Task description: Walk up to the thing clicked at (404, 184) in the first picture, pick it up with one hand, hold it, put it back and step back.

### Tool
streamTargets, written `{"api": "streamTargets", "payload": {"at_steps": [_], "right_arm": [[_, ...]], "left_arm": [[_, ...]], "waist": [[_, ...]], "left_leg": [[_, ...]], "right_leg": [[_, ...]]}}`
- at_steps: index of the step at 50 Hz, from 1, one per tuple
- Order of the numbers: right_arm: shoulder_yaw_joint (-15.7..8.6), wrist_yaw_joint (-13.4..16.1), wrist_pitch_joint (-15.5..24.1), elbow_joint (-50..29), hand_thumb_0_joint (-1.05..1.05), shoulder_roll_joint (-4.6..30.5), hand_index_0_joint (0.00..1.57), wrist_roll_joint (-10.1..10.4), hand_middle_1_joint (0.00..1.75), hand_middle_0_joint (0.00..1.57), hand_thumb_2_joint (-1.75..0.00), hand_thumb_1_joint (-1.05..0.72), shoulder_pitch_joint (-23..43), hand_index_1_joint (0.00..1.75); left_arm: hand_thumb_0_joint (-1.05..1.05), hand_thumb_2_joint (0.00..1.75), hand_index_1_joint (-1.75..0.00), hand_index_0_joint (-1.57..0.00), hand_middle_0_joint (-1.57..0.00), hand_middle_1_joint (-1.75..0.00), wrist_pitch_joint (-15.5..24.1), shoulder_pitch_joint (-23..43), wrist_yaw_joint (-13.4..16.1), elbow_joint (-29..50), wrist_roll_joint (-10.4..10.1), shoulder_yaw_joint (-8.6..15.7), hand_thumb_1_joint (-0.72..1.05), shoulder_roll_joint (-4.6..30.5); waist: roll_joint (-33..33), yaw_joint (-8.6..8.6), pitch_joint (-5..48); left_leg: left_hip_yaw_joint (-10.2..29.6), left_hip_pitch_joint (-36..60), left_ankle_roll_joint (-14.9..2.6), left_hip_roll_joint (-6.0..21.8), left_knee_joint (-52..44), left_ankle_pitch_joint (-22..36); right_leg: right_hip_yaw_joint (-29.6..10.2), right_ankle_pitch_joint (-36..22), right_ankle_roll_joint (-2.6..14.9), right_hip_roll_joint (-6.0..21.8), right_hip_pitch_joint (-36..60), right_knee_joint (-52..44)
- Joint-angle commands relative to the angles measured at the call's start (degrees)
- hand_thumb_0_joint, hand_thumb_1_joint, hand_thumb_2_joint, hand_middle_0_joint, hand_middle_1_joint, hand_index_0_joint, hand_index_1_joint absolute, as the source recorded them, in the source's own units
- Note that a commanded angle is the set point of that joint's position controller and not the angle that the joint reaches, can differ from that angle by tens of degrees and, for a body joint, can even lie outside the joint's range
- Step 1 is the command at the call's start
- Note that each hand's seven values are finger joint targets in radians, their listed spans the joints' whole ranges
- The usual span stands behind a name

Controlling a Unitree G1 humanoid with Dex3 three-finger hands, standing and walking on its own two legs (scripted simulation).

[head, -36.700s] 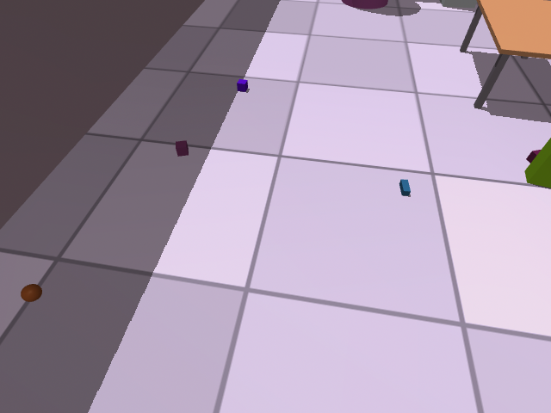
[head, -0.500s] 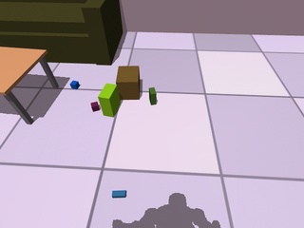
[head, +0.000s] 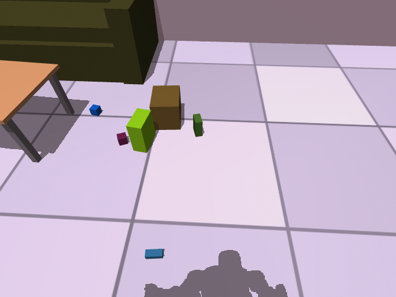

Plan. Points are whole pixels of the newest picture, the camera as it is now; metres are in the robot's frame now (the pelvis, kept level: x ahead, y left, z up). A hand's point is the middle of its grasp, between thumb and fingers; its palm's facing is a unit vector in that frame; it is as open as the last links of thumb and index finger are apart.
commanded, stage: stand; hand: left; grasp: from above
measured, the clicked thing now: (154, 253) +0.44 +0.23 -0.77
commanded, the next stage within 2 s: step back in 0.42 s
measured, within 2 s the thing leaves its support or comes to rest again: neither
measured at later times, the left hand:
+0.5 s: hand out of the picture +0.08 +0.25 -0.16, palm faces +0.00 -0.94 -0.35, open 7.4 cm
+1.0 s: hand out of the picture +0.04 +0.28 -0.18, palm faces -0.10 -0.92 -0.37, open 7.4 cm
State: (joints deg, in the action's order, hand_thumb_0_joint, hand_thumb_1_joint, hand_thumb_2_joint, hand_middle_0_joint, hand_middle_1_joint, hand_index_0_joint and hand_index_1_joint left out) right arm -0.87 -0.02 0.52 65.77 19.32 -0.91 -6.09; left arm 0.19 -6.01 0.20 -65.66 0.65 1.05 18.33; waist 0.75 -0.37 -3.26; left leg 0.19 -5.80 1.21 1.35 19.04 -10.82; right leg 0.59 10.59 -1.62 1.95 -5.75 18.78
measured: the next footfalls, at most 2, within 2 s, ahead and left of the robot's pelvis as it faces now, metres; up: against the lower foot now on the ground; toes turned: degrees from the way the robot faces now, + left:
right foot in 1.16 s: -0.14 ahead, -0.12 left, +0.00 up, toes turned -2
left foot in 1.50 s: -0.20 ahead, +0.12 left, +0.00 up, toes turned -4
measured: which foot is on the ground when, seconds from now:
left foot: down 0.00-1.00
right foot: down 0.00-0.78, up 0.80-1.00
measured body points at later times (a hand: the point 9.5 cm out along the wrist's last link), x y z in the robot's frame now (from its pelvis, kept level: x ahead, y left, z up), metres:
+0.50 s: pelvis -0.01 +0.00 +0.00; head +0.02 -0.01 +0.44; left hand +0.08 +0.30 -0.13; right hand +0.08 -0.30 -0.14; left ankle +0.00 +0.13 -0.75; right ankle +0.00 -0.14 -0.75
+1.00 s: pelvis -0.10 +0.02 -0.02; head -0.03 +0.04 +0.42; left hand +0.04 +0.33 -0.15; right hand -0.06 -0.29 -0.13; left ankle -0.06 +0.13 -0.75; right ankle -0.13 -0.12 -0.67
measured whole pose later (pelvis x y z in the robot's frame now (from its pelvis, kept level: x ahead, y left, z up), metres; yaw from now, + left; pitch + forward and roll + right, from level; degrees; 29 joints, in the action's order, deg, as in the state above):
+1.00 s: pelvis -0.10 +0.02 -0.02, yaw -3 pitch -1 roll -1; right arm -3.4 -0.1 -1.6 52.3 20.1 -1.6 -10.2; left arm -3.4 -4.5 1.2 -49.4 0.7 3.3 23.2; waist -2.1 1.4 -11.6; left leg -0.4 -19.2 -2.0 0.5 36.4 -16.0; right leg -9.0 29.9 -0.3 -7.0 -27.4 68.1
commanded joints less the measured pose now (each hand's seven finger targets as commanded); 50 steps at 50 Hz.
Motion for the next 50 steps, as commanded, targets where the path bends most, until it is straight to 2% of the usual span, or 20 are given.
{"api": "streamTargets", "payload": {"at_steps": [1,20,21,23,25,31,33,34,35,36,37,38,39,40,41,42,43,44,45,50], "right_arm": [[-1.73,0.94,1.11,-3.34,0.00,11.31,0.20,-0.07,0.30,0.20,-0.90,-0.90,1.84,0.30],[-1.70,0.82,1.24,-3.53,0.00,11.98,0.20,0.07,0.30,0.20,-0.90,-0.90,1.41,0.30],[-3.18,0.48,0.01,-5.24,0.00,15.38,0.20,1.05,0.30,0.20,-0.90,-0.90,3.80,0.30],[-3.31,0.34,-0.70,-6.74,0.00,14.61,0.20,1.78,0.30,0.20,-0.90,-0.90,2.17,0.30],[-3.90,0.23,-1.26,-8.52,0.00,14.74,0.20,1.78,0.30,0.20,-0.90,-0.90,1.77,0.30],[-4.87,-0.11,-2.77,-12.29,0.00,14.22,0.20,1.47,0.30,0.20,-0.90,-0.90,1.47,0.30],[-5.01,-0.53,-3.12,-12.82,0.00,13.19,0.20,1.35,0.30,0.20,-0.90,-0.90,-0.01,0.30],[-5.15,-0.86,-3.42,-13.08,0.00,12.56,0.20,1.15,0.30,0.20,-0.90,-0.90,-1.19,0.30],[-5.36,-1.11,-3.56,-12.78,0.00,12.54,0.20,0.95,0.30,0.20,-0.90,-0.90,-4.74,0.30],[-5.60,-1.20,-3.47,-12.52,0.00,12.98,0.20,1.10,0.30,0.20,-0.90,-0.90,-6.96,0.30],[-5.87,-1.25,-3.16,-12.42,0.00,13.37,0.20,1.23,0.30,0.20,-0.90,-0.90,-8.41,0.30],[-5.94,-1.07,-2.60,-12.57,0.00,13.95,0.20,0.96,0.30,0.20,-0.90,-0.90,-10.20,0.30],[-6.67,-0.75,-1.94,-13.69,0.00,18.12,0.20,-0.41,0.30,0.20,-0.90,-0.90,-8.04,0.30],[-7.15,-0.42,-1.32,-15.14,0.00,20.51,0.20,-1.26,0.30,0.20,-0.90,-0.90,-6.15,0.30],[-7.68,-0.21,-1.02,-16.08,0.00,23.66,0.20,-0.97,0.30,0.20,-0.90,-0.90,-3.89,0.30],[-7.52,0.15,-0.87,-16.88,0.00,22.47,0.20,-0.87,0.30,0.20,-0.90,-0.90,-2.22,0.30],[-7.03,0.69,-0.61,-17.73,0.00,19.81,0.20,-0.86,0.30,0.20,-0.90,-0.90,0.38,0.30],[-6.77,1.03,-0.47,-18.62,0.00,18.10,0.20,-1.19,0.30,0.20,-0.90,-0.90,2.31,0.30],[-6.52,1.36,-0.36,-19.17,0.00,17.22,0.20,-1.08,0.30,0.20,-0.90,-0.90,1.93,0.30],[-6.42,2.03,-0.19,-19.07,0.00,16.21,0.20,-0.66,0.30,0.20,-0.90,-0.90,-5.77,0.30]], "left_arm": [[0.00,0.90,-0.30,-0.20,-0.20,-0.30,1.27,2.22,0.81,3.21,0.05,2.31,0.90,12.27],[0.00,0.90,-0.30,-0.20,-0.20,-0.30,1.38,1.69,0.72,3.58,-0.07,2.03,0.90,12.43],[0.00,0.90,-0.30,-0.20,-0.20,-0.30,0.77,2.22,0.90,5.62,-1.30,3.78,0.90,17.32],[0.00,0.90,-0.30,-0.20,-0.20,-0.30,0.43,0.88,1.27,7.48,-1.51,3.87,0.90,16.19],[0.00,0.90,-0.30,-0.20,-0.20,-0.30,0.08,0.28,1.27,9.45,-1.43,3.98,0.90,15.76],[0.00,0.90,-0.30,-0.20,-0.20,-0.30,-1.16,1.66,1.02,13.94,-0.52,4.49,0.90,18.00],[0.00,0.90,-0.30,-0.20,-0.20,-0.30,-1.39,3.12,0.96,15.31,-0.09,5.07,0.90,19.63],[0.00,0.90,-0.30,-0.20,-0.20,-0.30,-1.41,4.73,0.99,16.54,0.47,5.26,0.90,20.37],[0.00,0.90,-0.30,-0.20,-0.20,-0.30,-1.40,7.13,0.96,18.11,1.08,5.46,0.90,21.32],[0.00,0.90,-0.30,-0.20,-0.20,-0.30,-1.43,9.14,1.03,19.06,1.16,5.52,0.90,20.95],[0.00,0.90,-0.30,-0.20,-0.20,-0.30,-1.55,10.37,1.18,19.85,1.12,5.17,0.90,19.92],[0.00,0.90,-0.30,-0.20,-0.20,-0.30,-1.80,10.55,1.29,20.57,1.04,4.80,0.90,18.18],[0.00,0.90,-0.30,-0.20,-0.20,-0.30,-2.34,8.45,1.64,20.92,0.13,4.21,0.90,14.46],[0.00,0.90,-0.30,-0.20,-0.20,-0.30,-2.89,5.45,2.15,20.51,0.16,4.54,0.90,13.81],[0.00,0.90,-0.30,-0.20,-0.20,-0.30,-3.10,2.70,2.70,20.21,0.24,4.57,0.90,14.48],[0.00,0.90,-0.30,-0.20,-0.20,-0.30,-3.05,2.79,2.91,19.17,0.33,4.97,0.90,15.60],[0.00,0.90,-0.30,-0.20,-0.20,-0.30,-2.92,1.33,2.83,18.68,0.11,5.07,0.90,16.06],[0.00,0.90,-0.30,-0.20,-0.20,-0.30,-2.91,-0.54,2.53,17.74,-0.21,5.12,0.90,15.87],[0.00,0.90,-0.30,-0.20,-0.20,-0.30,-2.89,-1.90,2.22,17.87,-0.33,5.23,0.90,15.74],[0.00,0.90,-0.30,-0.20,-0.20,-0.30,-1.98,0.50,1.40,21.65,0.42,5.74,0.90,14.58]], "waist": [[-0.95,0.16,3.86],[-0.76,0.27,4.85],[-1.87,0.82,-0.20],[-1.32,1.11,3.46],[-0.78,1.18,7.98],[-4.30,1.24,7.88],[-9.94,1.36,6.78],[-13.17,1.77,6.05],[-15.50,3.05,6.62],[-14.71,4.18,6.30],[-12.83,5.06,5.95],[-7.67,5.89,5.66],[7.74,4.46,3.24],[8.45,2.27,2.70],[10.31,2.02,4.64],[9.01,2.07,4.23],[6.93,0.31,3.67],[6.46,-0.97,3.84],[7.14,-1.54,4.38],[5.36,2.67,7.04]], "left_leg": [[4.15,-0.29,-1.82,5.87,-3.23,7.32],[3.76,0.72,-2.05,6.17,-2.59,10.40],[4.53,-2.59,-3.09,5.34,2.88,18.32],[3.89,-2.11,-4.17,5.86,5.56,22.53],[3.43,-1.12,-5.23,5.71,8.62,22.93],[2.77,-6.79,-6.28,1.53,18.49,6.05],[0.93,-6.60,-5.13,-2.61,26.39,-4.58],[-0.34,-5.95,-4.25,-4.93,31.49,-13.79],[0.66,-4.88,-4.23,-4.41,34.20,-18.25],[1.99,-3.48,-4.53,-3.47,34.00,-18.73],[2.12,-2.58,-4.87,-2.54,29.32,-14.42],[5.12,-5.36,-5.87,1.49,16.77,-3.22],[20.76,-7.91,-7.57,10.82,4.34,13.35],[26.77,-7.20,-9.98,16.18,2.46,23.22],[29.87,-7.94,-14.19,20.09,2.10,27.24],[30.28,-9.07,-15.24,19.88,1.87,24.52],[24.48,-6.67,-15.27,17.26,4.51,24.78],[18.59,-6.47,-13.60,13.70,6.23,23.77],[16.02,-5.09,-13.38,12.57,7.52,23.18],[14.99,5.77,-16.17,13.90,10.40,27.80]], "right_leg": [[-3.99,-6.90,2.17,5.42,0.22,-2.75],[-4.39,-10.80,2.31,5.78,1.08,-2.46],[-4.74,-21.34,2.56,4.60,-3.77,2.96],[-3.64,-23.22,3.47,4.39,-3.02,6.41],[-3.70,-22.42,4.58,4.11,-3.06,9.18],[-9.80,-14.29,10.12,7.98,-10.00,10.74],[-14.34,-11.46,13.07,12.37,-14.75,6.56],[-16.94,-9.89,15.06,15.56,-17.84,3.22],[-17.85,-9.99,16.15,17.24,-19.71,3.89],[-16.19,-9.38,15.61,16.69,-22.11,6.04],[-13.53,-8.55,13.35,14.03,-22.64,9.75],[-9.60,-4.50,9.14,8.26,-18.96,18.98],[-5.55,7.48,4.49,-3.32,-22.14,32.16],[-9.78,24.40,3.45,-8.02,-24.52,39.64],[-13.07,28.28,3.26,-9.55,-24.06,46.05],[-14.58,26.98,3.33,-9.30,-23.27,50.77],[-14.51,23.60,3.38,-8.45,-25.19,53.03],[-14.57,20.31,3.10,-8.35,-25.13,54.11],[-13.24,18.22,2.78,-8.16,-25.40,54.36],[-9.83,21.05,0.26,-6.35,-25.27,43.78]]}}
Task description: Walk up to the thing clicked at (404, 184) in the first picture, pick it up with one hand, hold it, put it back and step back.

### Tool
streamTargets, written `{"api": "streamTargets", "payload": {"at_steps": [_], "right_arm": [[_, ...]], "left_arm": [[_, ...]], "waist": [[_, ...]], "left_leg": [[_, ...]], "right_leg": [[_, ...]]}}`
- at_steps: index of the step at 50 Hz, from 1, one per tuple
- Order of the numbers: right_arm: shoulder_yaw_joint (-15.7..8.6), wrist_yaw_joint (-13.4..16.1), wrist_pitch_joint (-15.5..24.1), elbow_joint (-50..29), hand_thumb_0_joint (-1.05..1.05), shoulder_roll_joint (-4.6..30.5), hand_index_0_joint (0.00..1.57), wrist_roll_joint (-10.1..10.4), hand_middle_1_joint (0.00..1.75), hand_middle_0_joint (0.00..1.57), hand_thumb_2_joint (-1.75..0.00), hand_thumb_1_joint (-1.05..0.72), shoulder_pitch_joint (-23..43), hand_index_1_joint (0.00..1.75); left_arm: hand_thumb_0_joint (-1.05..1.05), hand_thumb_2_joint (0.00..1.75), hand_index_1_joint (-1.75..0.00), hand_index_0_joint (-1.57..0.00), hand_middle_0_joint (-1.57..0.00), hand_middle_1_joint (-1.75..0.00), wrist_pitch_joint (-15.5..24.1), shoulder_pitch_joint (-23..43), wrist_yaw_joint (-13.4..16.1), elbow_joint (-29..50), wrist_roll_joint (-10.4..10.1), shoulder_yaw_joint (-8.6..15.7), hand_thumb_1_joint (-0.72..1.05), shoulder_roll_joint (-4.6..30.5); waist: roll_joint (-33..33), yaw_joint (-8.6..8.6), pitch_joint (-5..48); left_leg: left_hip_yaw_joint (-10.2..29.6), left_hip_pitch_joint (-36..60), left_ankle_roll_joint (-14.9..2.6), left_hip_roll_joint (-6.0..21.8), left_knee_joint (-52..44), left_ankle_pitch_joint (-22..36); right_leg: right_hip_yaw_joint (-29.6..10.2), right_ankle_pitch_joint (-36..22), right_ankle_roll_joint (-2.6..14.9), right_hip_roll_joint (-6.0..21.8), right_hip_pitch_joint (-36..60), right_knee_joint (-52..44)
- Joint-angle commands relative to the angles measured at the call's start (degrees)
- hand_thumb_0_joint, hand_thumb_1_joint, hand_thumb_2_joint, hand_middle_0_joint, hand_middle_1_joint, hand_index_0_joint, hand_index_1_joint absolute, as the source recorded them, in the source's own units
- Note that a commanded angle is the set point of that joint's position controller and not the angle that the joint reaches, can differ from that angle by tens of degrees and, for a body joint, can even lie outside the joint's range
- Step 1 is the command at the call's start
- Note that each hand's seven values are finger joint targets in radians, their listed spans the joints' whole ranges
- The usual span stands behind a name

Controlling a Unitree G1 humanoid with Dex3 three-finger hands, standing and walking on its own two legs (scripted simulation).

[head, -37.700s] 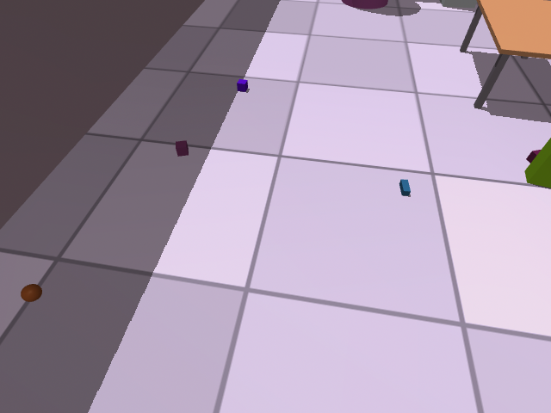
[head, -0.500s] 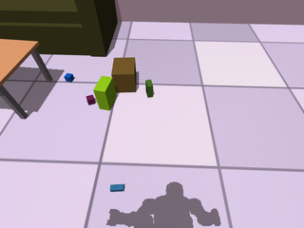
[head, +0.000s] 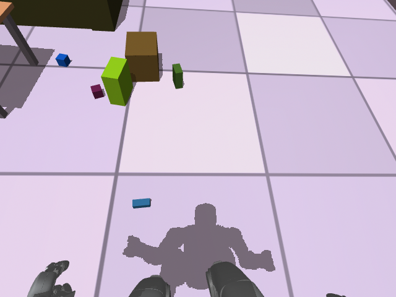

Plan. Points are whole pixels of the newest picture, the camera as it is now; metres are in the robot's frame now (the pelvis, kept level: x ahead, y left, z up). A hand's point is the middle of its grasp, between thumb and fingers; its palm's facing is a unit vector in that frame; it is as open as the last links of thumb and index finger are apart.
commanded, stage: step back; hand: left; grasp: from above
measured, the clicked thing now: (141, 203) +0.53 +0.23 -0.74
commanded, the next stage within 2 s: none
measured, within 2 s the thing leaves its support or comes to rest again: neither
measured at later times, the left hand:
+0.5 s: hand out of the picture +0.00 +0.24 -0.14, palm faces +0.01 -0.92 -0.39, open 7.4 cm
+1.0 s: hand out of the picture -0.24 +0.21 -0.14, palm faces -0.03 -0.91 -0.41, open 7.4 cm
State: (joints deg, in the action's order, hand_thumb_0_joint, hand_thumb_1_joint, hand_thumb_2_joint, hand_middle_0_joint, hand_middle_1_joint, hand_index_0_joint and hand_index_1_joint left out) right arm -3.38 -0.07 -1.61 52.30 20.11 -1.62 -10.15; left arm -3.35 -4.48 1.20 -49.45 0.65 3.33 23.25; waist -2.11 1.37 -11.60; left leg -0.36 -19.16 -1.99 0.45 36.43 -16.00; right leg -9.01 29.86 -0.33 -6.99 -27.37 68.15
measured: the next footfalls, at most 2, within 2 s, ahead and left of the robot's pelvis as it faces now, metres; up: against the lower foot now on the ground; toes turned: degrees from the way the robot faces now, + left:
right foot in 0.16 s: -0.03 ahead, -0.15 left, +0.00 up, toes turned +1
left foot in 0.50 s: -0.11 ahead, +0.09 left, +0.00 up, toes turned -1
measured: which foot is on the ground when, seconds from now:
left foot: down 0.00-0.18, up 0.20-0.48, down 0.50-0.90, up 0.92-1.00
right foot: up 0.00-0.14, down 0.16-0.52, up 0.54-0.86, down 0.88-1.00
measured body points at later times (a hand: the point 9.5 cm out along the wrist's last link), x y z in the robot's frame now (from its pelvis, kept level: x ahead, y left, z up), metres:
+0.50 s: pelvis -0.13 -0.02 -0.01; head -0.07 -0.02 +0.44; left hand +0.00 +0.29 -0.11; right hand -0.04 -0.34 -0.13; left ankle -0.15 +0.09 -0.73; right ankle -0.07 -0.15 -0.73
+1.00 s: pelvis -0.30 -0.06 +0.00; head -0.26 -0.08 +0.44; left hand -0.23 +0.26 -0.11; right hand -0.19 -0.38 -0.12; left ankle -0.23 +0.08 -0.67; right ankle -0.30 -0.18 -0.73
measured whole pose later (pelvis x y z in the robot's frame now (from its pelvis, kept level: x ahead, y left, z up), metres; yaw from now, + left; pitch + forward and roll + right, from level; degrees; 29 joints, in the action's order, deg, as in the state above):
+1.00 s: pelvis -0.30 -0.06 +0.00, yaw -3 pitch -3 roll +1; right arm -3.7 0.6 -3.9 48.3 23.7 -0.1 -7.4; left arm -2.7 -13.8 -0.3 -49.5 2.1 3.6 20.0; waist 2.2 -2.2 -8.5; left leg 8.3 -31.0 0.4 -5.5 60.7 -25.6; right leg -2.5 20.0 0.7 -0.2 -15.3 38.1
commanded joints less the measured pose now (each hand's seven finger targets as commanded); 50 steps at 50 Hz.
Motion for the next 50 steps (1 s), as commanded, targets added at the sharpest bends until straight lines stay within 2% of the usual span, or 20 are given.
{"api": "streamTargets", "payload": {"at_steps": [1,5,7,8,9,10,13,21,24,25,26,27,30,37,43,44,45,46,48,50], "right_arm": [[-3.97,2.08,1.87,-5.94,0.00,16.37,0.20,-0.01,0.30,0.20,-0.90,-0.90,-2.25,0.30],[-3.69,1.86,0.88,-7.09,0.00,17.00,0.20,0.10,0.30,0.20,-0.90,-0.90,0.18,0.30],[-3.07,1.55,0.18,-7.45,0.00,16.43,0.20,0.96,0.30,0.20,-0.90,-0.90,2.18,0.30],[-2.42,1.32,0.05,-7.66,0.00,14.31,0.20,1.46,0.30,0.20,-0.90,-0.90,1.58,0.30],[-1.62,1.29,0.13,-8.81,0.00,11.27,0.20,1.93,0.30,0.20,-0.90,-0.90,3.02,0.30],[-2.71,2.26,-0.36,-7.96,0.00,13.15,0.20,1.45,0.30,0.20,-0.90,-0.90,4.78,0.30],[-2.52,2.16,-0.33,-4.46,0.00,13.48,0.20,2.43,0.30,0.20,-0.90,-0.90,-1.74,0.30],[-1.61,1.87,0.83,-6.06,0.00,12.25,0.20,1.23,0.30,0.20,-0.90,-0.90,-1.34,0.30],[-2.71,1.38,1.53,-4.65,0.00,12.74,0.20,0.33,0.30,0.20,-0.90,-0.90,-5.26,0.30],[-3.57,1.28,1.70,-5.63,0.00,15.86,0.20,-0.83,0.30,0.20,-0.90,-0.90,-3.87,0.30],[-4.76,0.60,1.46,-7.02,0.00,22.33,0.20,-0.37,0.30,0.20,-0.90,-0.90,-0.85,0.30],[-5.02,0.63,1.66,-7.23,0.00,22.97,0.20,-0.63,0.30,0.20,-0.90,-0.90,-1.58,0.30],[-3.05,1.62,1.86,-7.72,0.00,16.24,0.20,-0.35,0.30,0.20,-0.90,-0.90,3.77,0.30],[-3.78,1.81,1.42,-9.20,0.00,16.18,0.20,0.04,0.30,0.20,-0.90,-0.90,1.08,0.30],[-3.41,1.07,-0.78,-10.24,0.00,16.65,0.20,0.60,0.30,0.20,-0.90,-0.90,4.15,0.30],[-2.57,0.92,-0.89,-10.57,0.00,13.61,0.20,1.14,0.30,0.20,-0.90,-0.90,3.28,0.30],[-2.31,1.52,-0.72,-11.90,0.00,11.05,0.20,1.62,0.30,0.20,-0.90,-0.90,5.92,0.30],[-3.33,2.10,-1.12,-11.29,0.00,13.84,0.20,1.17,0.30,0.20,-0.90,-0.90,6.45,0.30],[-3.38,1.82,-1.03,-8.16,0.00,14.46,0.20,1.66,0.30,0.20,-0.90,-0.90,1.47,0.30],[-2.75,1.91,-0.44,-7.00,0.00,13.63,0.20,1.79,0.30,0.20,-0.90,-0.90,-1.97,0.30]], "left_arm": [[0.00,0.90,-0.30,-0.20,-0.20,-0.30,1.60,-1.11,0.22,5.72,0.38,3.53,0.90,9.45],[0.00,0.90,-0.30,-0.20,-0.20,-0.30,2.01,-5.80,-0.28,3.77,0.46,4.02,0.90,8.26],[0.00,0.90,-0.30,-0.20,-0.20,-0.30,2.62,-11.53,-0.13,1.36,1.01,4.14,0.90,7.84],[0.00,0.90,-0.30,-0.20,-0.20,-0.30,3.01,-11.11,-0.05,2.00,1.92,5.03,0.90,11.25],[0.00,0.90,-0.30,-0.20,-0.20,-0.30,3.04,-9.04,-0.28,3.61,1.37,6.38,0.90,16.88],[0.00,0.90,-0.30,-0.20,-0.20,-0.30,3.19,-5.54,-0.17,5.56,1.82,6.63,0.90,20.22],[0.00,0.90,-0.30,-0.20,-0.20,-0.30,3.11,2.11,0.34,7.50,0.81,4.82,0.90,12.35],[0.00,0.90,-0.30,-0.20,-0.20,-0.30,2.07,-5.15,0.96,8.89,1.02,4.57,0.90,11.20],[0.00,0.90,-0.30,-0.20,-0.20,-0.30,1.13,-3.27,0.32,10.05,0.21,3.56,0.90,11.07],[0.00,0.90,-0.30,-0.20,-0.20,-0.30,0.88,-5.02,0.16,10.31,0.15,3.15,0.90,9.14],[0.00,0.90,-0.30,-0.20,-0.20,-0.30,1.10,-2.20,0.48,11.10,-0.18,3.28,0.90,8.90],[0.00,0.90,-0.30,-0.20,-0.20,-0.30,1.15,1.18,1.15,10.47,0.65,4.59,0.90,10.62],[0.00,0.90,-0.30,-0.20,-0.20,-0.30,0.97,-4.30,0.86,7.40,-0.59,4.40,0.90,9.39],[0.00,0.90,-0.30,-0.20,-0.20,-0.30,1.43,-6.52,-0.03,7.01,0.44,4.27,0.90,8.73],[0.00,0.90,-0.30,-0.20,-0.20,-0.30,2.56,-16.12,-0.43,1.58,1.08,4.55,0.90,8.62],[0.00,0.90,-0.30,-0.20,-0.20,-0.30,3.04,-15.32,-0.40,2.16,2.18,5.54,0.90,12.09],[0.00,0.90,-0.30,-0.20,-0.20,-0.30,2.70,-11.12,-0.61,4.21,1.92,7.17,0.90,19.25],[0.00,0.90,-0.30,-0.20,-0.20,-0.30,2.87,-6.75,-0.33,6.46,2.16,7.28,0.90,21.31],[0.00,0.90,-0.30,-0.20,-0.20,-0.30,3.11,0.70,0.35,8.01,1.48,5.33,0.90,14.70],[0.00,0.90,-0.30,-0.20,-0.20,-0.30,3.05,1.92,0.49,8.46,2.05,5.46,0.90,12.89]], "waist": [[9.55,1.28,15.42],[11.70,-0.22,16.53],[10.23,-3.06,17.86],[3.83,-2.70,16.38],[-10.40,-3.01,13.21],[-13.89,-4.68,11.01],[-4.75,1.29,8.75],[-8.76,-3.80,14.86],[-4.47,-1.08,15.03],[3.01,-1.82,14.99],[16.28,-0.62,13.97],[14.71,2.48,12.79],[6.58,-2.92,11.66],[11.72,-0.23,12.90],[12.00,-3.66,17.18],[2.53,-3.26,14.47],[-13.56,-4.79,10.76],[-13.90,-5.05,6.95],[-2.70,0.00,4.99],[-6.01,0.65,8.29]], "left_leg": [[15.67,18.59,-13.45,15.59,-6.81,33.36],[12.55,12.56,-10.22,13.34,-4.67,25.67],[9.80,6.76,-6.90,11.08,0.13,20.21],[8.56,-3.67,-2.85,7.28,3.39,10.26],[3.63,-12.01,1.03,-3.94,12.94,-9.29],[7.18,-7.88,2.07,-5.32,27.44,-21.21],[10.91,-8.26,2.03,-7.47,33.72,-13.05],[3.38,-5.51,2.53,-2.64,5.09,-13.06],[3.21,7.98,0.38,-1.00,-12.45,6.39],[14.85,12.67,-2.57,7.59,-14.54,11.04],[28.41,8.87,-11.06,19.42,-16.98,18.72],[34.17,2.84,-16.62,23.53,-17.71,22.18],[16.41,6.65,-10.91,14.65,-12.25,28.34],[14.52,12.84,-13.23,15.54,-10.50,22.70],[10.80,2.34,-5.82,10.06,-4.13,9.26],[10.28,-8.22,-2.27,3.75,3.23,-1.27],[5.82,-12.53,1.61,-7.31,16.22,-16.25],[10.99,-9.07,2.81,-4.39,28.81,-18.91],[13.04,-8.06,2.40,-7.36,35.38,-11.16],[10.17,-7.84,3.19,-7.86,35.57,-9.41]], "right_leg": [[0.93,2.27,-1.13,3.31,-1.93,-8.96],[6.60,-3.99,0.07,4.98,9.08,-29.55],[8.35,-17.89,1.50,4.89,18.65,-45.01],[-1.57,-20.85,3.67,10.10,22.94,-44.26],[-17.83,-24.18,10.37,21.94,19.79,-47.89],[-25.72,-28.26,19.04,30.58,8.34,-49.72],[-6.43,-38.00,12.30,19.50,9.90,-43.97],[-5.79,-45.35,12.61,20.45,26.08,-36.61],[-2.59,-34.91,7.37,16.80,15.71,-32.11],[-0.07,-22.43,4.36,12.09,6.45,-27.12],[7.78,0.62,1.48,1.94,1.09,-17.24],[0.40,8.66,0.83,1.87,2.96,-4.89],[-2.99,1.04,1.68,0.54,-1.36,4.50],[1.70,0.42,-1.60,4.03,1.56,-10.71],[8.82,-14.45,1.66,5.43,20.40,-45.20],[-4.23,-9.60,3.58,12.02,22.06,-47.08],[-20.03,-10.31,12.08,25.88,11.01,-52.26],[-27.14,-10.34,17.91,32.84,-0.59,-54.91],[-10.04,-20.11,13.04,23.43,-0.46,-48.40],[-2.79,-27.67,10.85,19.57,5.73,-43.95]]}}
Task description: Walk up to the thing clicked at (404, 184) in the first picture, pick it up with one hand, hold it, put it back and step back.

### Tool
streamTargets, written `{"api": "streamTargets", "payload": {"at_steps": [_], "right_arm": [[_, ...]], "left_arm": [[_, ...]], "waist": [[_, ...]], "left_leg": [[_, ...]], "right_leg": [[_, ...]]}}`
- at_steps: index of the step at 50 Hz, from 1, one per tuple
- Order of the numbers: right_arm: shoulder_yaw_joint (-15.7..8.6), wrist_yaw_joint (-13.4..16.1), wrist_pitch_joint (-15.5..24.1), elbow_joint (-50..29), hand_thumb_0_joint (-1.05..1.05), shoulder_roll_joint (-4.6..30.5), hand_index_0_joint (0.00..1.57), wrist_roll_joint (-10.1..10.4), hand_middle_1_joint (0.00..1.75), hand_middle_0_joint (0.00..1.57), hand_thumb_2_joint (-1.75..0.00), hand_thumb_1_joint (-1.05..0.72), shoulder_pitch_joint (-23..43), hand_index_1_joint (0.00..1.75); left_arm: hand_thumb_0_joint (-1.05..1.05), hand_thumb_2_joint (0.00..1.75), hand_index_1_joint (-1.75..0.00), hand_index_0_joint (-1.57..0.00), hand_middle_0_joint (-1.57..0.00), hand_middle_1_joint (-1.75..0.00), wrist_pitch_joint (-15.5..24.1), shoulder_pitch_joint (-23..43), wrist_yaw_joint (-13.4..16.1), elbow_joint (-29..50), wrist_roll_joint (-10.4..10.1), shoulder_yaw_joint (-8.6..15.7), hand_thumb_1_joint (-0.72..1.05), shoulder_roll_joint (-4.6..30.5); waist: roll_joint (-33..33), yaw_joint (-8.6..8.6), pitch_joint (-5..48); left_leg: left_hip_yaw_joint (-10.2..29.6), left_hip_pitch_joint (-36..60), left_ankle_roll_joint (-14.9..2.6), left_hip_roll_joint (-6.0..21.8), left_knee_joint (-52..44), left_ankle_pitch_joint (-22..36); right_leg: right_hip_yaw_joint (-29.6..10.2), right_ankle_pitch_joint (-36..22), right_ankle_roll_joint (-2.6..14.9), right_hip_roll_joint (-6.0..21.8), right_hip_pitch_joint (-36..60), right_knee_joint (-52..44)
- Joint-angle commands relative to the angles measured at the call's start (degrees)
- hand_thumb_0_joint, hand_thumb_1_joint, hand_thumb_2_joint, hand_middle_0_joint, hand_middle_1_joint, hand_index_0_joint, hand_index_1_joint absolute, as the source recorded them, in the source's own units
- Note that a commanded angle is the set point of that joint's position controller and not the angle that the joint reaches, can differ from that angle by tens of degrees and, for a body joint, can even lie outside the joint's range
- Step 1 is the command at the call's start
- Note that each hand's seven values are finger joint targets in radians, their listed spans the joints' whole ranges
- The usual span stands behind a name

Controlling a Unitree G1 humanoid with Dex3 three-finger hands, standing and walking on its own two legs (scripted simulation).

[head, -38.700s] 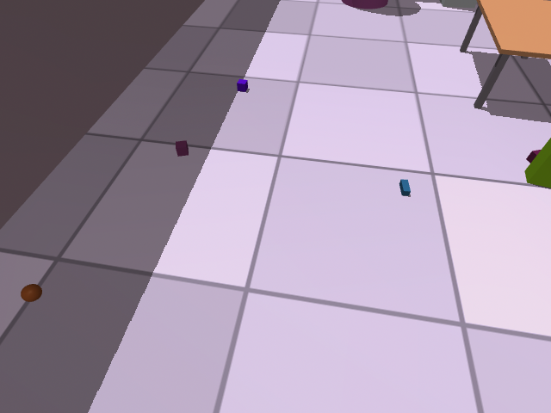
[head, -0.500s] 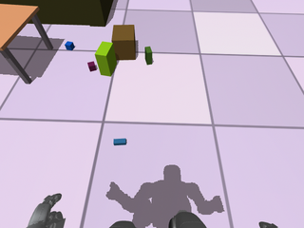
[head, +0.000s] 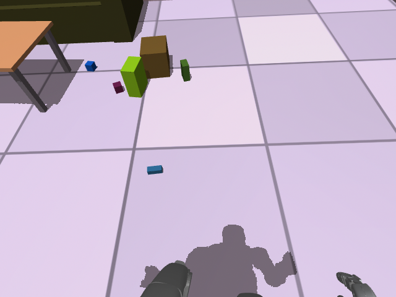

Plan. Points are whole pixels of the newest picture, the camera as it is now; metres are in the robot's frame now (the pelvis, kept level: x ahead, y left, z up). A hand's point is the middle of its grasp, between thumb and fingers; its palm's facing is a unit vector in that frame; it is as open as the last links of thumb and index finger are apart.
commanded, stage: step back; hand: left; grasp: from above
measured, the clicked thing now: (154, 169) +0.81 +0.33 -0.74
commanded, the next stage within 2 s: stand in 1.72 s
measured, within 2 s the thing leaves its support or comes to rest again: neither
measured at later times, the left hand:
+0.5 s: hand out of the picture -0.09 +0.27 -0.14, palm faces +0.05 -0.92 -0.40, open 7.4 cm
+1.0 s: hand out of the picture -0.24 +0.28 -0.14, palm faces +0.09 -0.92 -0.38, open 7.4 cm
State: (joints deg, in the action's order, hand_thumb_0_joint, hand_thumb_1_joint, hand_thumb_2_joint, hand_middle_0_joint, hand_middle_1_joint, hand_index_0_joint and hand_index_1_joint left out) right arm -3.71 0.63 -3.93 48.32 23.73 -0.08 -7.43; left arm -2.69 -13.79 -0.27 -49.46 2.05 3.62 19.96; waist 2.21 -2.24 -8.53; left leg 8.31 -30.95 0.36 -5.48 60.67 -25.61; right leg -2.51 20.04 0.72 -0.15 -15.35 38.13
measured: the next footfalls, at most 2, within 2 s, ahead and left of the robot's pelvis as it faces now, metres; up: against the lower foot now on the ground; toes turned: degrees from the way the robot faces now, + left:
left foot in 0.22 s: -0.07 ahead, +0.12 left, +0.00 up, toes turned +3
right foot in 0.54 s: -0.18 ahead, -0.13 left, +0.00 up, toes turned +4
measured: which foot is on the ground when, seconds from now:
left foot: up 0.00-0.20, down 0.22-0.56, up 0.58-0.82, down 0.84-1.00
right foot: down 0.00-0.24, up 0.26-0.52, down 0.54-1.00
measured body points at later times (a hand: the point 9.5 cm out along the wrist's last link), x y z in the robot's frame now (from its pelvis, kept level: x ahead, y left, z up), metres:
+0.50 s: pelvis -0.18 -0.01 +0.00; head -0.13 +0.00 +0.45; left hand -0.10 +0.31 -0.12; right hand -0.04 -0.31 -0.11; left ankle -0.11 +0.12 -0.72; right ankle -0.21 -0.14 -0.69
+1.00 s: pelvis -0.26 +0.00 +0.01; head -0.26 +0.00 +0.46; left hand -0.24 +0.33 -0.11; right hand -0.19 -0.31 -0.12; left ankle -0.26 +0.12 -0.72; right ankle -0.24 -0.13 -0.70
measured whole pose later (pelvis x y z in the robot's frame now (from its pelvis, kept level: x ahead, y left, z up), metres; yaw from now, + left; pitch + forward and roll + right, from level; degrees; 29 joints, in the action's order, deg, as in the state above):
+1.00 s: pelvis -0.26 +0.00 +0.01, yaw +5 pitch -3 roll +1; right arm -2.9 -1.4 1.0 57.0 19.9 -2.4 -14.7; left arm -1.1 -13.6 -1.2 -56.3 1.1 3.5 23.9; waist -1.9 -0.6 -3.5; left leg 1.1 -12.8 -1.4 -1.5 31.5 -16.2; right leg -2.1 25.8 0.9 1.1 -20.0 47.4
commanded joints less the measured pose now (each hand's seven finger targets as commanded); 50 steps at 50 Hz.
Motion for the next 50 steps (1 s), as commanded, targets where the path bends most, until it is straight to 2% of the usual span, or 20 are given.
{"api": "streamTargets", "payload": {"at_steps": [1,6,10,11,12,13,16,22,26,27,28,29,32,37,41,42,43,44,47,50], "right_arm": [[-2.15,1.19,2.09,-3.28,0.00,10.05,0.20,0.09,0.30,0.20,-0.90,-0.90,-4.22,0.30],[-1.73,0.97,2.31,-4.74,0.00,8.50,0.20,-0.98,0.30,0.20,-0.90,-0.90,-1.32,0.30],[-2.64,0.50,2.54,-1.04,0.00,8.89,0.20,-1.33,0.30,0.20,-0.90,-0.90,-10.30,0.30],[-3.47,0.44,2.62,-1.44,0.00,11.16,0.20,-2.05,0.30,0.20,-0.90,-0.90,-9.45,0.30],[-4.48,0.01,2.40,-2.60,0.00,17.21,0.20,-2.38,0.30,0.20,-0.90,-0.90,-6.00,0.30],[-4.95,-0.38,2.37,-3.54,0.00,20.35,0.20,-2.06,0.30,0.20,-0.90,-0.90,-5.36,0.30],[-2.56,0.67,2.87,-3.84,0.00,13.21,0.20,-2.50,0.30,0.20,-0.90,-0.90,1.36,0.30],[-2.93,0.52,2.32,-3.63,0.00,12.13,0.20,-2.38,0.30,0.20,-0.90,-0.90,-2.38,0.30],[-2.59,0.03,1.04,-3.24,0.00,12.57,0.20,-1.46,0.30,0.20,-0.90,-0.90,-0.12,0.30],[-1.73,-0.22,1.06,-3.16,0.00,9.32,0.20,-1.36,0.30,0.20,-0.90,-0.90,-1.08,0.30],[-1.15,-0.01,1.36,-4.95,0.00,7.04,0.20,-1.09,0.30,0.20,-0.90,-0.90,1.57,0.30],[-2.37,0.56,1.02,-4.48,0.00,9.85,0.20,-1.44,0.30,0.20,-0.90,-0.90,4.25,0.30],[-2.38,0.16,1.67,-0.34,0.00,9.96,0.20,-0.28,0.30,0.20,-0.90,-0.90,-1.99,0.30],[-1.93,-0.97,3.31,-0.20,0.00,9.24,0.20,-1.72,0.30,0.20,-0.90,-0.90,0.49,0.30],[-2.48,-1.27,4.91,3.60,0.00,8.13,0.20,-1.59,0.30,0.20,-0.90,-0.90,-4.70,0.30],[-3.24,-1.01,5.36,4.53,0.00,9.19,0.20,-2.11,0.30,0.20,-0.90,-0.90,-6.85,0.30],[-3.83,-0.74,5.75,4.31,0.00,13.31,0.20,-2.63,0.30,0.20,-0.90,-0.90,-7.36,0.30],[-4.35,-0.86,5.69,4.03,0.00,17.34,0.20,-2.40,0.30,0.20,-0.90,-0.90,-6.90,0.30],[-2.54,-0.34,7.12,2.99,0.00,12.32,0.20,-2.53,0.30,0.20,-0.90,-0.90,-2.13,0.30],[-3.19,-0.77,6.69,3.22,0.00,12.84,0.20,-2.49,0.30,0.20,-0.90,-0.90,-2.38,0.30]], "left_arm": [[0.00,0.90,-0.30,-0.20,-0.20,-0.30,2.49,8.69,2.09,8.55,0.75,5.03,0.90,16.00],[0.00,0.90,-0.30,-0.20,-0.20,-0.30,1.61,2.05,3.02,7.40,0.51,4.72,0.90,15.79],[0.00,0.90,-0.30,-0.20,-0.20,-0.30,0.49,6.07,2.56,8.57,-0.97,3.73,0.90,16.38],[0.00,0.90,-0.30,-0.20,-0.20,-0.30,0.23,4.86,2.49,8.80,-1.09,2.83,0.90,14.32],[0.00,0.90,-0.30,-0.20,-0.20,-0.30,0.41,5.58,2.47,9.46,-1.41,2.17,0.90,12.00],[0.00,0.90,-0.30,-0.20,-0.20,-0.30,0.37,10.97,3.33,9.65,-1.11,3.93,0.90,14.66],[0.00,0.90,-0.30,-0.20,-0.20,-0.30,-0.02,6.00,2.99,5.72,-2.21,3.68,0.90,13.13],[0.00,0.90,-0.30,-0.20,-0.20,-0.30,1.40,4.78,1.79,4.86,-0.96,3.00,0.90,11.94],[0.00,0.90,-0.30,-0.20,-0.20,-0.30,3.43,-2.39,1.79,-0.02,-0.09,3.02,0.90,11.87],[0.00,0.90,-0.30,-0.20,-0.20,-0.30,3.82,-1.89,1.85,-0.39,0.81,4.10,0.90,14.87],[0.00,0.90,-0.30,-0.20,-0.20,-0.30,3.93,-0.48,1.79,1.32,0.99,5.45,0.90,20.91],[0.00,0.90,-0.30,-0.20,-0.20,-0.30,3.91,3.65,1.96,2.41,1.19,5.98,0.90,24.41],[0.00,0.90,-0.30,-0.20,-0.20,-0.30,4.44,10.36,2.27,3.29,0.40,4.32,0.90,17.08],[0.00,0.90,-0.30,-0.20,-0.20,-0.30,4.53,3.11,1.30,1.23,1.28,4.87,0.90,17.47],[0.00,0.90,-0.30,-0.20,-0.20,-0.30,3.35,4.25,0.43,0.77,0.43,3.36,0.90,17.05],[0.00,0.90,-0.30,-0.20,-0.20,-0.30,3.13,3.22,0.28,0.97,0.53,2.27,0.90,14.43],[0.00,0.90,-0.30,-0.20,-0.20,-0.30,3.26,4.79,0.03,1.50,-0.59,1.11,0.90,10.81],[0.00,0.90,-0.30,-0.20,-0.20,-0.30,3.21,8.70,0.37,0.78,-0.73,2.83,0.90,15.10],[0.00,0.90,-0.30,-0.20,-0.20,-0.30,3.90,5.47,-0.30,-1.04,-1.21,2.37,0.90,13.75],[0.00,0.90,-0.30,-0.20,-0.20,-0.30,4.21,2.43,-0.93,-2.75,-0.94,2.46,0.90,13.72]], "waist": [[-11.24,2.51,6.33],[-13.25,-2.06,9.46],[-11.98,2.79,13.74],[-6.52,2.48,13.37],[8.92,2.33,11.97],[11.86,5.81,10.40],[1.77,0.29,8.44],[7.44,3.33,9.93],[5.26,0.40,14.08],[-0.98,1.02,11.96],[-14.31,-0.87,8.71],[-14.98,-2.25,4.83],[-6.28,2.90,2.81],[-12.15,-2.16,4.24],[-11.40,0.99,5.16],[-6.78,2.33,6.47],[6.27,3.34,6.82],[6.48,4.95,4.32],[1.56,1.60,2.66],[8.42,2.52,4.05]], "left_leg": [[0.51,3.56,0.99,-0.70,8.12,-1.08],[-3.73,2.58,0.97,2.60,-12.46,-5.52],[-9.24,17.73,-1.36,3.32,-35.58,10.83],[0.53,22.03,-3.58,9.28,-37.85,14.63],[17.37,23.24,-10.82,22.12,-39.94,22.21],[24.34,12.16,-18.61,28.83,-42.57,26.77],[7.74,13.05,-14.00,20.43,-36.74,35.88],[5.78,23.29,-14.41,19.71,-34.09,29.85],[0.94,17.78,-8.88,15.86,-26.85,18.03],[0.16,5.34,-5.57,11.51,-21.96,7.85],[-2.48,-2.65,-1.61,2.33,-14.05,-4.22],[2.80,3.89,-0.16,3.87,-2.88,-7.76],[2.49,3.09,0.04,0.65,3.82,1.38],[-3.74,3.11,1.00,4.05,-14.47,-3.07],[-9.68,21.83,-1.08,2.60,-36.26,3.71],[-4.54,29.09,-2.15,4.91,-38.97,3.29],[17.89,28.61,-6.87,16.91,-45.04,-14.26],[27.28,15.78,-13.54,24.63,-50.83,-28.88],[15.27,17.41,-10.31,19.05,-46.98,-10.68],[9.68,16.01,-9.66,17.05,-46.17,-9.29]], "right_leg": [[-9.36,-20.89,10.25,13.07,-2.30,-12.87],[-10.99,-31.73,11.19,15.92,12.35,-8.33],[-7.81,-26.23,6.92,13.32,6.06,-2.39],[-6.18,-17.65,3.77,10.13,-2.04,1.87],[2.28,1.77,0.19,-0.46,-13.53,12.07],[-1.25,19.40,-0.75,-2.71,-9.73,24.39],[-8.10,11.87,0.67,-5.33,-11.08,36.92],[-1.21,11.09,-1.66,-1.78,-8.16,12.41],[3.28,-3.69,0.87,-2.40,8.18,-17.87],[-8.19,-0.10,2.64,2.75,13.44,-16.95],[-26.41,10.01,8.48,16.24,6.34,-22.21],[-34.34,11.93,16.08,25.30,-9.67,-25.16],[-14.40,-1.20,10.02,14.23,-6.14,-17.69],[-14.69,19.07,9.39,13.83,2.91,-19.24],[-8.48,15.58,6.76,10.49,-4.98,-15.02],[-5.80,14.00,5.28,8.42,-10.28,-8.95],[-0.53,13.37,0.68,2.25,-19.09,0.17],[0.85,13.99,0.14,1.13,-14.70,11.27],[-3.04,5.62,0.70,2.96,-12.94,11.88],[1.60,7.29,-0.07,1.74,-6.72,4.80]]}}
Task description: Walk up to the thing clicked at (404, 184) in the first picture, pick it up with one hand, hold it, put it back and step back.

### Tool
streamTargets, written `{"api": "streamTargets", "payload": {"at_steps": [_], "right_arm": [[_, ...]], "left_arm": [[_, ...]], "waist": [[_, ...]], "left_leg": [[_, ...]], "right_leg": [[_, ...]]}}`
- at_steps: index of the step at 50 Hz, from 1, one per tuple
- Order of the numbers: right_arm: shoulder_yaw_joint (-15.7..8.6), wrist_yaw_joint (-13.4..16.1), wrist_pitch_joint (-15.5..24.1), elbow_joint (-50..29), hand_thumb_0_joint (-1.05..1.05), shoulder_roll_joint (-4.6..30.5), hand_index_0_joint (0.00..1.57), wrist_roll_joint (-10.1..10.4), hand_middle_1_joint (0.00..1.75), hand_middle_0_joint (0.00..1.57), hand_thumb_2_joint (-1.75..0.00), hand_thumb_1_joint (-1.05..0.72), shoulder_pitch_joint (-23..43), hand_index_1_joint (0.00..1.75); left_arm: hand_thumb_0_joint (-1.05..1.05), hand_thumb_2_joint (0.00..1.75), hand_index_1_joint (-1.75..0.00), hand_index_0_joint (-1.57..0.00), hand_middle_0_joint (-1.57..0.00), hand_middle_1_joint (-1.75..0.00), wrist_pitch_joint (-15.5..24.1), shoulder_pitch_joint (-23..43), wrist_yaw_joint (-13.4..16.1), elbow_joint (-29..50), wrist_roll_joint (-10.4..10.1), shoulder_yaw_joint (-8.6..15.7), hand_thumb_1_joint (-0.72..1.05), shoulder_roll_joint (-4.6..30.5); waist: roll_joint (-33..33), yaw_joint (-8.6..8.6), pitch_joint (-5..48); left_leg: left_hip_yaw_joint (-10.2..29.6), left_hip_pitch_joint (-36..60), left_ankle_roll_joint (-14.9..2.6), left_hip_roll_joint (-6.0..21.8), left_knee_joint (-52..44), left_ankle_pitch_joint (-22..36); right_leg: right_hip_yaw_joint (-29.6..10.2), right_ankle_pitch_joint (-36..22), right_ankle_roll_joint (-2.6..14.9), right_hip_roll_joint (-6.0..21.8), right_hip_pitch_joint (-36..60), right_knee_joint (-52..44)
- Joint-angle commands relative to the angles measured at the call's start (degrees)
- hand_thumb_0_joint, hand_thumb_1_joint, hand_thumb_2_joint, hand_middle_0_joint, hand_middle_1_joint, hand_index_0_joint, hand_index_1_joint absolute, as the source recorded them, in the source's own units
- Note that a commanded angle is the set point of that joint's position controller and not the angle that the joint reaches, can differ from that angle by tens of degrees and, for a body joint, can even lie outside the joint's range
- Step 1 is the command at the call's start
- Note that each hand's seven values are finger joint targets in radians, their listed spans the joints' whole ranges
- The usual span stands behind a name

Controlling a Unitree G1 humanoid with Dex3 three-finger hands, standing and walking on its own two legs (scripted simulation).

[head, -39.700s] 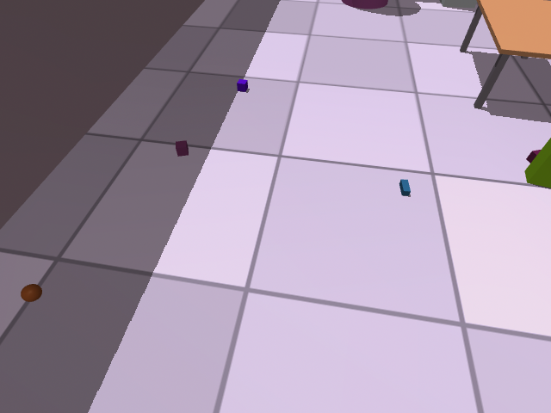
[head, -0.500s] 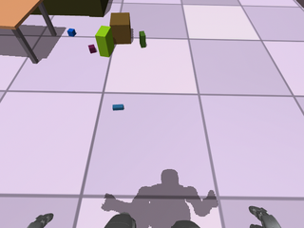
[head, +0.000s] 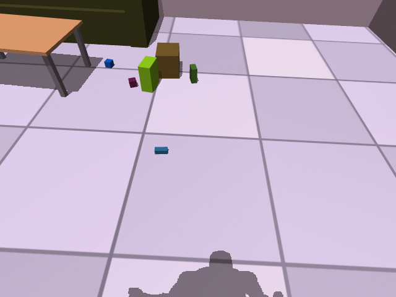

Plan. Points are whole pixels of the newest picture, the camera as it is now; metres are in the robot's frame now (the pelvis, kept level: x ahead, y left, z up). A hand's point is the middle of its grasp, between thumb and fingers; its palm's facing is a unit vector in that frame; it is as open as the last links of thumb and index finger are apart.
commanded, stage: step back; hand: left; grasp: from above
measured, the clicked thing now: (161, 150) +1.10 +0.24 -0.75
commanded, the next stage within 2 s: stand in 0.72 s
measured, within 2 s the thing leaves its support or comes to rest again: neither
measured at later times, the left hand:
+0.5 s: hand out of the picture +0.11 +0.27 -0.16, palm faces +0.02 -0.93 -0.36, open 7.4 cm
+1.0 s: hand (89, 290) +0.16 +0.25 -0.14, palm faces -0.03 -0.94 -0.34, open 7.4 cm
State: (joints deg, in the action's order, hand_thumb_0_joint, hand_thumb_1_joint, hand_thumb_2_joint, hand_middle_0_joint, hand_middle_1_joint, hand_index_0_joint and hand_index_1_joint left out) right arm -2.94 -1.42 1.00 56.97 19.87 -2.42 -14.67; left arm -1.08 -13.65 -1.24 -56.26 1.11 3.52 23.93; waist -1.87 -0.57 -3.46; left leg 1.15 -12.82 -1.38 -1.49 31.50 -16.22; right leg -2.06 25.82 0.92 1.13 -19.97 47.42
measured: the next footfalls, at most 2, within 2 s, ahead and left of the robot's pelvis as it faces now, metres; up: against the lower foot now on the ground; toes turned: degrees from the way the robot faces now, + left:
left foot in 0.38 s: +0.13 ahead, +0.13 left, +0.00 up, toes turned +1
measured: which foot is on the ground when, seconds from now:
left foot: down 0.00-0.14, up 0.16-0.36, down 0.38-1.00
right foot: down 0.00-1.00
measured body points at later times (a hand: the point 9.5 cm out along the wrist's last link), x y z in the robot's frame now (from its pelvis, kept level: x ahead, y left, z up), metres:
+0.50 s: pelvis +0.05 +0.01 -0.01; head +0.07 +0.02 +0.44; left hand +0.11 +0.32 -0.13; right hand +0.15 -0.30 -0.12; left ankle +0.09 +0.13 -0.73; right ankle +0.03 -0.13 -0.72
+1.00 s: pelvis +0.07 +0.00 +0.01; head +0.08 +0.00 +0.46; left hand +0.17 +0.30 -0.11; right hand +0.16 -0.30 -0.12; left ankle +0.09 +0.13 -0.73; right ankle +0.03 -0.13 -0.73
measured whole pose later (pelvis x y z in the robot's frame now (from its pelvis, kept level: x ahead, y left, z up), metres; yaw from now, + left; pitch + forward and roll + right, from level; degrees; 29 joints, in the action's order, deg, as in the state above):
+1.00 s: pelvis +0.07 +0.00 +0.01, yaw -1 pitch -3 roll +0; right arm -0.9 -0.9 0.9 65.1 20.0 -0.2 -2.5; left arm 1.1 -4.2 -0.3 -64.2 0.1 0.0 19.6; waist 0.5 -0.1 -3.9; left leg -1.9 -9.0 0.9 1.8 21.0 -9.3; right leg -0.3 14.1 -0.9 0.8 -3.7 20.4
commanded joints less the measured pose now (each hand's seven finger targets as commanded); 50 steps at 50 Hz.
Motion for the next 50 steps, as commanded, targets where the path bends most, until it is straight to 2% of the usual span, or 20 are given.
{"api": "streamTargets", "payload": {"at_steps": [1,3,5,6,7,8,9,12,15,17,18,19,20,21,23,26,27,29,37,50], "right_arm": [[-3.96,1.23,1.50,-5.58,0.00,16.27,0.20,-0.39,0.30,0.20,-0.90,-0.90,4.47,0.30],[-4.10,1.04,0.61,-5.71,0.00,16.40,0.20,-0.08,0.30,0.20,-0.90,-0.90,5.33,0.30],[-3.24,0.98,-0.27,-6.06,0.00,13.61,0.20,0.73,0.30,0.20,-0.90,-0.90,5.47,0.30],[-2.40,1.01,-0.23,-7.12,0.00,10.87,0.20,1.03,0.30,0.20,-0.90,-0.90,5.61,0.30],[-2.06,1.41,-0.17,-7.83,0.00,9.21,0.20,0.99,0.30,0.20,-0.90,-0.90,7.91,0.30],[-3.11,1.91,0.05,-7.18,0.00,12.77,0.20,0.47,0.30,0.20,-0.90,-0.90,7.49,0.30],[-3.35,1.79,0.47,-6.22,0.00,13.96,0.20,0.82,0.30,0.20,-0.90,-0.90,4.75,0.30],[-2.76,1.39,0.98,-4.48,0.00,11.78,0.20,1.09,0.30,0.20,-0.90,-0.90,2.79,0.30],[-2.35,1.08,1.26,-3.98,0.00,10.13,0.20,0.96,0.30,0.20,-0.90,-0.90,3.14,0.30],[-2.58,1.40,1.41,-2.61,0.00,9.52,0.20,1.01,0.30,0.20,-0.90,-0.90,1.44,0.30],[-2.83,1.82,1.55,-2.08,0.00,10.28,0.20,0.93,0.30,0.20,-0.90,-0.90,1.07,0.30],[-3.46,2.26,1.77,-2.23,0.00,13.17,0.20,0.51,0.30,0.20,-0.90,-0.90,1.03,0.30],[-3.33,2.48,1.90,-3.60,0.00,15.77,0.20,0.60,0.30,0.20,-0.90,-0.90,4.34,0.30],[-3.59,2.34,1.64,-4.06,0.00,18.14,0.20,1.06,0.30,0.20,-0.90,-0.90,6.45,0.30],[-2.80,2.40,1.52,-3.60,0.00,16.10,0.20,0.78,0.30,0.20,-0.90,-0.90,8.80,0.30],[-2.04,2.35,1.07,-3.03,0.00,14.17,0.20,1.36,0.30,0.20,-0.90,-0.90,12.35,0.30],[-1.68,2.34,0.91,-2.88,0.00,13.07,0.20,1.65,0.30,0.20,-0.90,-0.90,12.49,0.30],[-1.20,2.16,0.63,-1.74,0.00,11.27,0.20,1.86,0.30,0.20,-0.90,-0.90,11.86,0.30],[-0.32,1.58,1.53,2.33,0.00,12.16,0.20,2.21,0.30,0.20,-0.90,-0.90,12.90,0.30],[0.23,1.50,1.27,4.59,0.00,11.52,0.20,2.17,0.30,0.20,-0.90,-0.90,15.20,0.30]], "left_arm": [[0.00,0.90,-0.30,-0.20,-0.20,-0.30,2.74,2.82,0.03,4.08,0.14,2.52,0.90,9.34],[0.00,0.90,-0.30,-0.20,-0.20,-0.30,3.18,1.43,0.40,2.93,0.37,2.85,0.90,8.70],[0.00,0.90,-0.30,-0.20,-0.20,-0.30,3.77,-1.29,1.09,1.35,1.03,3.17,0.90,8.80],[0.00,0.90,-0.30,-0.20,-0.20,-0.30,4.16,-3.38,1.50,1.23,1.62,4.07,0.90,11.54],[0.00,0.90,-0.30,-0.20,-0.20,-0.30,4.37,-4.95,1.72,1.18,1.67,4.93,0.90,16.44],[0.00,0.90,-0.30,-0.20,-0.20,-0.30,4.68,-0.58,1.65,3.36,1.78,5.30,0.90,18.04],[0.00,0.90,-0.30,-0.20,-0.20,-0.30,4.87,1.77,1.78,4.37,0.96,5.04,0.90,15.89],[0.00,0.90,-0.30,-0.20,-0.20,-0.30,5.28,3.56,1.94,4.42,0.75,3.88,0.90,13.16],[0.00,0.90,-0.30,-0.20,-0.20,-0.30,5.03,4.65,1.76,4.78,0.45,2.86,0.90,12.13],[0.00,0.90,-0.30,-0.20,-0.20,-0.30,4.14,6.66,1.82,5.18,-0.40,2.16,0.90,11.67],[0.00,0.90,-0.30,-0.20,-0.20,-0.30,3.72,6.11,1.92,5.43,-0.62,1.40,0.90,10.22],[0.00,0.90,-0.30,-0.20,-0.20,-0.30,3.52,5.04,1.98,5.85,-1.05,0.57,0.90,8.35],[0.00,0.90,-0.30,-0.20,-0.20,-0.30,2.64,4.02,1.93,5.26,-1.84,0.16,0.90,6.57],[0.00,0.90,-0.30,-0.20,-0.20,-0.30,1.90,4.33,2.36,3.93,-1.58,1.11,0.90,9.12],[0.00,0.90,-0.30,-0.20,-0.20,-0.30,1.77,3.94,2.12,2.72,-1.01,0.71,0.90,8.06],[0.00,0.90,-0.30,-0.20,-0.20,-0.30,2.92,1.16,2.14,-0.32,-0.61,1.03,0.90,8.90],[0.00,0.90,-0.30,-0.20,-0.20,-0.30,3.09,1.80,2.29,-0.69,-0.35,1.26,0.90,9.52],[0.00,0.90,-0.30,-0.20,-0.20,-0.30,3.41,6.81,1.96,0.02,-0.18,1.19,0.90,11.66],[0.00,0.90,-0.30,-0.20,-0.20,-0.30,3.52,8.58,1.83,-3.22,-1.12,-0.61,0.90,7.98],[0.00,0.90,-0.30,-0.20,-0.20,-0.30,3.35,11.82,1.83,-5.51,-0.82,-0.81,0.90,8.41]], "waist": [[12.45,1.31,-0.68],[11.83,-0.08,-0.66],[6.88,-2.28,0.40],[-0.40,-3.42,1.24],[-9.61,-5.33,0.10],[-5.88,-4.11,-3.12],[-1.94,-2.26,-3.87],[-4.81,-0.96,-1.67],[-8.00,-0.73,1.69],[-6.76,1.33,3.49],[-3.78,1.54,4.35],[2.86,1.55,7.39],[7.87,-0.04,7.69],[9.75,0.35,6.90],[9.03,-1.14,5.44],[9.52,-2.13,6.20],[7.60,-1.65,7.02],[1.58,0.68,5.68],[2.09,0.69,8.54],[1.38,0.61,5.94]], "left_leg": [[15.91,-2.18,-7.76,12.64,-16.04,-16.81],[12.77,-6.56,-7.22,11.99,-12.91,-16.31],[8.86,-12.65,-4.10,8.80,-5.05,-15.52],[5.88,-20.32,-1.62,4.62,4.16,-15.83],[2.41,-24.54,0.18,-2.59,16.92,-17.05],[6.19,-21.63,1.07,1.13,22.39,-16.39],[7.19,-22.29,0.88,2.45,23.90,-13.56],[4.97,-15.27,1.27,3.68,17.67,-9.40],[-1.28,-6.54,1.54,2.84,6.48,-6.38],[-4.24,2.11,1.03,1.21,-3.36,5.26],[-2.16,5.72,0.45,1.94,-6.33,12.32],[5.63,10.06,-1.77,8.31,-6.84,20.72],[17.04,5.58,-6.86,16.80,-10.17,15.67],[19.65,-0.77,-11.73,20.73,-10.77,13.31],[15.26,-0.32,-9.98,18.14,-9.84,11.60],[7.99,-2.20,-3.67,12.64,-4.56,16.10],[6.83,-3.77,-2.40,11.35,-3.10,16.00],[3.34,-0.39,-0.58,7.64,-4.30,5.76],[3.86,8.29,-1.31,10.09,-7.90,23.80],[2.52,8.29,0.76,9.25,-13.11,18.56]], "right_leg": [[1.71,1.28,-0.32,-0.01,-0.79,-7.18],[3.92,-3.24,0.11,-1.42,7.10,-15.72],[3.69,-7.40,1.00,-2.90,17.74,-23.48],[-8.86,0.85,3.54,3.21,22.67,-27.11],[-28.36,17.01,8.89,16.15,18.53,-36.10],[-32.76,14.79,13.74,22.62,11.37,-36.07],[-28.63,6.83,14.23,21.19,12.43,-34.11],[-14.34,-10.96,10.46,15.03,9.75,-29.73],[-6.31,-31.34,8.46,12.30,9.07,-23.81],[-2.63,-35.54,6.09,10.12,6.19,-17.71],[-1.66,-35.56,4.15,8.20,4.89,-13.85],[0.19,-31.01,1.84,4.84,2.01,-8.81],[1.92,-13.59,-0.24,-0.03,0.95,-5.87],[1.35,3.37,-0.07,0.05,5.27,-4.38],[0.35,3.59,0.99,0.70,4.53,-6.28],[-0.66,-14.78,0.92,1.95,10.95,-19.24],[-2.88,-19.25,1.42,3.26,13.69,-20.50],[-7.07,-17.67,2.67,6.55,8.09,-22.76],[-3.04,-28.19,0.13,5.28,12.88,-24.80],[-2.76,-25.06,-0.26,6.24,14.79,-31.47]]}}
